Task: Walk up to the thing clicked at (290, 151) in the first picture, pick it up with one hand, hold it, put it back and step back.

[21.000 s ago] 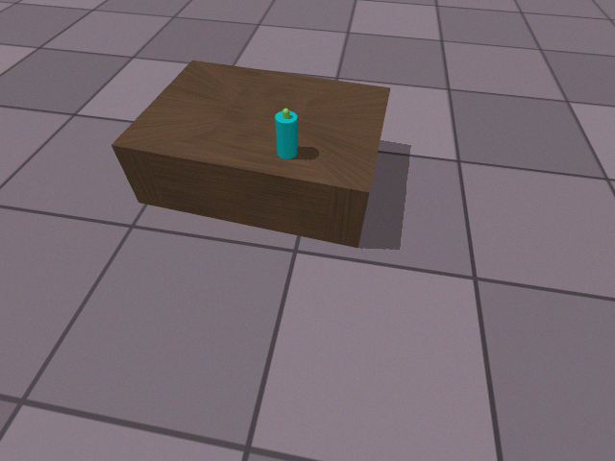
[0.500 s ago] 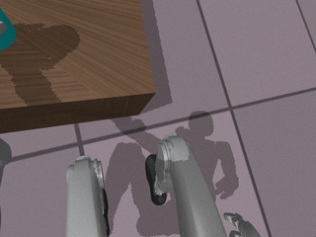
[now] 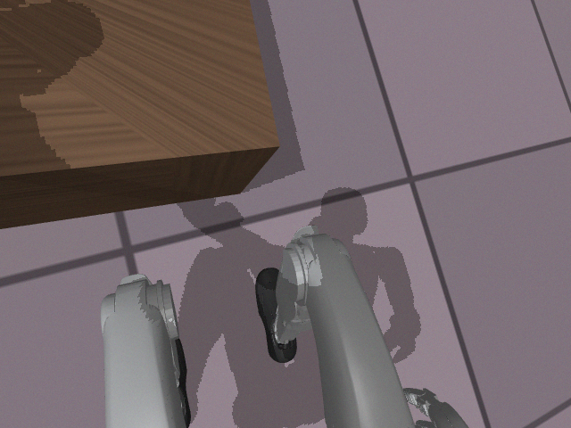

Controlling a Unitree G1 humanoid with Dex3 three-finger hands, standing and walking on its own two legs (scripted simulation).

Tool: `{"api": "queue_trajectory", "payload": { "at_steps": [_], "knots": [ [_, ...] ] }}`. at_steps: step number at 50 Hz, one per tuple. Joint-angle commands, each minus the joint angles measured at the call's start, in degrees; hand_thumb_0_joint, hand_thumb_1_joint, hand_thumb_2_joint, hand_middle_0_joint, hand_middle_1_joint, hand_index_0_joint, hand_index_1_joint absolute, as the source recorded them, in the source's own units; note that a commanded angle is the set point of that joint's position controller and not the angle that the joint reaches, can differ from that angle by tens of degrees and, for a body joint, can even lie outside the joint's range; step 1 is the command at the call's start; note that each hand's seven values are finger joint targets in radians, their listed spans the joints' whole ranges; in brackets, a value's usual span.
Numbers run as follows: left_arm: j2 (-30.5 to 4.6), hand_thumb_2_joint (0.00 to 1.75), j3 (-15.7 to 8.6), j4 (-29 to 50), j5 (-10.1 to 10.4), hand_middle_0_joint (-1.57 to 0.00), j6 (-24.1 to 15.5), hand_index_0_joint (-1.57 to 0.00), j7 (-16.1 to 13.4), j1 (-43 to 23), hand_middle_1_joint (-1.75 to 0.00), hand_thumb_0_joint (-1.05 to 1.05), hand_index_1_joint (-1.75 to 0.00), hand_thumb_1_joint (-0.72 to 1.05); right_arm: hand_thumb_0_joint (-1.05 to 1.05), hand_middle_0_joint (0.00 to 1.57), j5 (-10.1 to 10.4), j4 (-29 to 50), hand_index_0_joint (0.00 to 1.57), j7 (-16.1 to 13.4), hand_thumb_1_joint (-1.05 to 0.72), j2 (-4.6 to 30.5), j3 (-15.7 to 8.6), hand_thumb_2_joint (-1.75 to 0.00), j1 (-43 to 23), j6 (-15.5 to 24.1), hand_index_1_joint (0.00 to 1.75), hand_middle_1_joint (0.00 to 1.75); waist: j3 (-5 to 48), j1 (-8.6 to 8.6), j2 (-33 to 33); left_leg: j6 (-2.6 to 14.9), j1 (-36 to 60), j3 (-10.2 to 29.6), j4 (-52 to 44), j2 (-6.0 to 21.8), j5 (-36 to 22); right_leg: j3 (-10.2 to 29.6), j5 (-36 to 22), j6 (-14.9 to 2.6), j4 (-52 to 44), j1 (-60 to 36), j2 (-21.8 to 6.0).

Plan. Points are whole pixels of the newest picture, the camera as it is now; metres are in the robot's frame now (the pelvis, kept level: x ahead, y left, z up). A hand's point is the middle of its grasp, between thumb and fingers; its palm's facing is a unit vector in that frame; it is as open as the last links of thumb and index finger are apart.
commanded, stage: lower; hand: left
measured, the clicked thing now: out of the picture +0.60 +0.25 +0.04
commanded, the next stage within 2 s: loosen in 0.30 s
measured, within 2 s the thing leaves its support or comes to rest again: rests again in 0.72 s
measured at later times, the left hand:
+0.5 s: hand out of the picture +0.61 +0.26 -0.01, palm faces +0.33 -0.94 -0.01, open 11.4 cm
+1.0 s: hand out of the picture +0.61 +0.26 -0.01, palm faces +0.32 -0.95 -0.02, open 13.3 cm
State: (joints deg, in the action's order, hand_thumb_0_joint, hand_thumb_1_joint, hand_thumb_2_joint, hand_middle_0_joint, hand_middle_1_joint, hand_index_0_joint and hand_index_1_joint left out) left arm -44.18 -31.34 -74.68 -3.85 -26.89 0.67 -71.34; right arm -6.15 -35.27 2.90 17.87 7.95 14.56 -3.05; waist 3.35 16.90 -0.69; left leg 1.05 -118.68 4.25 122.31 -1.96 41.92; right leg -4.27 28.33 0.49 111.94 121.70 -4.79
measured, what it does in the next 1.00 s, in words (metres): stands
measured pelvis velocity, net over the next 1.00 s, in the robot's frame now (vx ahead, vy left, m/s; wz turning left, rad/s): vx -0.01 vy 0.00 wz -0.02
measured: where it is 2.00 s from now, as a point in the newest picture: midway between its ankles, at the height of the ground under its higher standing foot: (227, 364)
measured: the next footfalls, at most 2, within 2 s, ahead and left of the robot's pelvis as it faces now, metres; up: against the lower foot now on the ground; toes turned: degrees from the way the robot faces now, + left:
none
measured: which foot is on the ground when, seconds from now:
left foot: down 0.00-1.00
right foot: down 0.00-1.00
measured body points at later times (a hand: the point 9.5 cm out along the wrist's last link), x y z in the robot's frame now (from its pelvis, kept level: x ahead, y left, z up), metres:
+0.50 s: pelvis -0.01 +0.00 -0.02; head +0.26 +0.06 +0.34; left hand +0.59 +0.31 -0.01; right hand +0.00 -0.27 -0.11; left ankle +0.06 +0.11 -0.39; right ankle +0.14 -0.13 -0.39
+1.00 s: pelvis -0.01 +0.00 -0.02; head +0.26 +0.06 +0.34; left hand +0.59 +0.31 -0.01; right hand +0.00 -0.27 -0.11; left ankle +0.06 +0.11 -0.39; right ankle +0.14 -0.13 -0.39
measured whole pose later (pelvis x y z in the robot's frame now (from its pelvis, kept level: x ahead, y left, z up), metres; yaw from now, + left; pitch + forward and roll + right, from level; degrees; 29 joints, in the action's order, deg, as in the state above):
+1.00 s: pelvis -0.01 +0.00 -0.02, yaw -1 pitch +38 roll -9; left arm -45.9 -30.2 -73.8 -5.0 -25.3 1.2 -73.6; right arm -6.6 -34.1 3.8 18.3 9.5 14.5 -4.5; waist 1.8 17.9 -0.9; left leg 1.7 -122.6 4.7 126.2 -2.4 41.4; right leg -4.7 27.6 1.0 114.7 124.7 -5.1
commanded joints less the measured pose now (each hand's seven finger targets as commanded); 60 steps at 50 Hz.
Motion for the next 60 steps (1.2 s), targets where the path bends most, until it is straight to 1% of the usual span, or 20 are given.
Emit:
{"api": "queue_trajectory", "payload": {
  "at_steps": [1,4,7,9,18,19,21,22,23,28,32,33,34,42,44,45,48,50,54,60],
  "knots": [
    [-14.13,1.28,0.36,13.12,0.19,-1.31,-4.21,-1.31,-0.46,-24.97,-1.42,0.00,-1.43,0.12,0.00,0.20,-0.36,-0.62,0.20,-0.50,-0.91,14.06,-4.09,-0.90,14.85,-0.38,0.30,0.30,42.02,1.00,-20.30,-0.93,24.87,0.20,-17.29,1.26,-15.72,-0.85,-7.34,-2.96,-5.95,-27.22,1.98],
    [-12.92,1.27,1.86,12.92,-0.02,-1.31,-4.33,-1.32,-0.04,-25.27,-1.42,0.00,-1.43,0.14,0.00,0.20,-0.59,-0.67,0.20,-0.31,-0.91,14.37,-3.94,-0.90,14.68,-0.37,0.30,0.30,41.69,1.88,-21.02,-1.06,25.50,0.61,-16.88,1.27,-15.80,-1.09,-7.49,-2.99,-5.51,-26.03,1.86],
    [-15.99,1.27,-0.65,12.97,-0.01,-1.32,-4.04,-1.32,-0.43,-25.02,-1.42,0.00,-1.43,0.12,0.00,0.20,-0.74,-0.53,0.20,-0.29,-0.91,14.34,-3.54,-0.90,15.18,-0.65,0.30,0.30,43.37,1.23,-19.48,-0.66,22.74,-0.29,-15.46,0.95,-16.64,-0.77,-8.71,-2.76,-5.13,-29.44,1.91],
    [-13.38,1.27,0.70,11.80,0.18,-1.32,-3.84,-1.32,-0.39,-24.80,-1.42,0.00,-1.43,0.11,0.00,0.20,-0.80,-0.19,0.20,-0.05,-0.91,14.42,-3.53,-0.90,14.71,-0.70,0.30,0.30,41.81,1.92,-19.51,-0.79,22.56,-0.13,-15.44,0.98,-16.42,-0.97,-8.34,-2.74,-4.81,-28.04,1.76],
    [-16.22,1.28,0.47,13.98,-0.57,-1.30,-4.09,-1.30,-0.05,-26.63,-1.40,0.00,-1.42,0.17,0.00,0.20,-0.96,-0.11,0.20,0.06,-0.91,15.00,-3.31,-0.90,14.84,-1.24,0.30,0.30,42.92,2.26,-20.49,-0.59,21.70,0.04,-14.68,0.94,-14.67,-1.18,-7.17,-2.59,-4.13,-27.25,1.91],
    [-14.64,1.28,1.39,12.55,-0.56,-1.31,-3.92,-1.31,0.23,-26.21,-1.41,0.00,-1.43,0.16,0.00,0.20,-0.88,0.00,0.20,0.14,-0.91,14.85,-3.19,-0.90,14.72,-1.23,0.30,0.30,41.68,2.36,-20.87,-0.77,21.71,0.28,-15.11,0.99,-14.49,-1.31,-6.85,-2.66,-3.89,-26.46,1.79],
    [-15.70,1.20,0.45,12.07,-0.64,-1.34,-3.70,-1.37,0.29,-25.00,-1.39,0.00,-1.38,0.14,0.00,0.20,-0.93,-0.24,0.20,0.09,-0.92,15.27,-3.09,-0.90,14.82,-1.38,0.30,0.30,41.46,2.24,-20.95,-0.90,22.36,0.70,-14.95,1.13,-14.80,-1.60,-6.95,-2.68,-3.57,-25.68,1.81],
    [-15.19,1.12,1.29,13.84,-0.30,-1.28,-3.90,-1.31,0.38,-27.14,-1.31,0.00,-1.30,0.06,0.00,0.20,-0.89,0.04,0.20,0.14,-0.93,15.09,-2.96,-0.90,14.55,-1.33,0.30,0.30,41.61,2.40,-20.93,-0.76,21.42,0.40,-14.69,0.98,-14.26,-1.48,-6.64,-2.67,-3.62,-26.28,1.76],
    [-17.00,1.04,-0.74,14.50,0.07,-1.24,-3.95,-1.27,0.27,-26.65,-1.25,0.00,-1.22,0.02,0.00,0.20,-0.90,0.06,0.20,0.07,-0.93,15.18,-2.97,-0.90,14.96,-1.39,0.30,0.30,43.40,1.97,-20.38,-0.59,21.24,0.03,-14.28,0.88,-15.11,-1.35,-7.71,-2.54,-3.80,-28.29,1.83],
    [-16.04,0.67,0.55,14.00,-0.16,-1.06,-2.92,-1.09,0.64,-26.32,-0.97,0.00,-0.95,-0.18,0.00,0.20,-0.88,-0.01,0.20,-0.10,-0.92,14.87,-3.21,-0.89,15.35,-1.42,0.30,0.30,43.59,2.17,-19.72,-0.16,18.96,-1.13,-13.55,0.73,-14.16,-0.58,-7.63,-2.44,-4.35,-30.09,2.04],
    [-16.03,0.56,0.84,14.02,-0.23,-0.81,-2.74,-0.81,0.57,-25.96,-0.74,0.00,-0.74,-0.28,0.00,0.20,-0.86,0.01,0.20,0.06,-0.92,15.03,-3.04,-0.90,14.97,-1.44,0.30,0.30,41.89,2.14,-20.49,-0.28,19.43,-0.62,-13.88,0.83,-13.59,-1.06,-6.68,-2.54,-4.35,-27.91,2.02],
    [-14.09,0.51,1.83,12.61,-0.10,-0.77,-2.67,-0.77,0.70,-25.54,-0.68,0.00,-0.68,-0.27,0.00,0.20,-0.70,0.06,0.20,0.11,-0.92,14.85,-3.03,-0.90,15.05,-1.57,0.30,0.30,41.25,2.24,-19.53,-0.44,19.95,-0.18,-14.40,0.85,-13.19,-1.26,-6.02,-2.54,-4.44,-26.96,1.91],
    [-15.84,0.48,0.82,14.14,-0.32,-0.73,-2.81,-0.72,0.65,-26.23,-0.64,0.00,-0.64,-0.28,0.00,0.20,-0.78,-0.16,0.20,0.06,-0.92,15.09,-3.05,-0.90,15.24,-1.58,0.30,0.30,41.51,2.04,-21.28,-0.60,20.76,-0.03,-14.57,1.01,-13.97,-1.43,-6.57,-2.69,-3.90,-26.69,1.94],
    [-12.96,0.35,2.50,12.83,-0.12,-0.58,-2.35,-0.57,0.55,-26.15,-0.47,0.00,-0.47,-0.31,0.00,0.20,-0.86,-0.14,0.20,0.11,-0.92,15.02,-2.99,-0.90,14.79,-1.53,0.30,0.30,39.40,3.06,-21.17,-0.74,20.95,0.61,-14.41,1.07,-13.89,-1.73,-6.49,-2.71,-3.71,-24.24,1.88],
    [-14.83,0.31,1.35,13.46,-0.35,-0.52,-2.44,-0.51,0.22,-26.22,-0.41,0.00,-0.42,-0.32,0.00,0.20,-0.74,0.04,0.20,0.08,-0.92,14.96,-3.06,-0.90,14.70,-1.56,0.30,0.30,40.38,2.08,-20.39,-0.59,20.21,0.50,-14.66,0.97,-13.08,-1.55,-5.73,-2.67,-3.57,-25.24,1.87],
    [-12.61,0.34,2.50,11.55,-0.32,-0.44,-2.40,-0.43,0.34,-25.47,-0.42,0.00,-0.42,-0.39,0.00,0.20,-0.70,0.12,0.20,0.25,-0.91,14.97,-3.11,-0.90,14.73,-1.62,0.30,0.30,39.14,2.91,-19.71,-0.72,20.50,0.96,-14.83,0.97,-13.08,-1.71,-5.84,-2.58,-3.92,-24.15,1.70],
    [-15.97,0.28,0.66,12.48,-0.91,-0.32,-2.54,-0.32,0.46,-24.70,-0.33,0.00,-0.34,-0.45,0.00,0.20,-0.68,0.33,0.20,0.18,-0.91,15.38,-3.09,-0.90,14.19,-1.74,0.30,0.30,38.94,2.04,-20.04,-0.55,20.58,0.98,-14.88,1.05,-11.85,-1.68,-4.78,-2.53,-3.76,-23.92,1.78],
    [-19.65,0.25,-0.76,17.71,-1.06,-0.28,-2.69,-0.28,0.63,-26.61,-0.29,0.00,-0.30,-0.51,0.00,0.20,-0.68,0.67,0.20,0.11,-0.91,15.08,-3.09,-0.90,14.81,-2.08,0.30,0.30,45.30,0.61,-21.68,-0.47,22.06,-0.33,-14.47,0.83,-14.45,-0.99,-7.16,-2.57,-3.71,-28.48,1.84],
    [-21.09,0.23,-2.05,22.03,-0.23,-0.23,-1.17,-0.22,2.08,-27.18,-0.25,0.00,-0.26,-0.49,0.00,0.20,0.23,1.21,0.20,-0.54,-0.92,15.39,-4.34,-0.90,16.17,-2.41,0.30,0.30,51.91,-0.39,-24.22,-0.98,28.92,0.06,-16.40,1.00,-19.49,-0.57,-10.79,-2.93,-4.24,-30.89,1.63],
    [-22.65,0.16,-2.04,28.12,0.59,-0.09,3.52,-0.08,3.07,-27.68,-0.14,0.00,-0.15,-0.60,0.00,0.20,2.38,1.84,0.20,-2.09,-0.91,13.57,-5.60,-0.90,17.06,-3.19,0.30,0.30,54.15,-1.86,-25.98,-0.88,34.71,-0.43,-22.63,1.38,-17.94,0.86,-8.96,-3.24,-10.27,-35.24,1.76]
  ]
}}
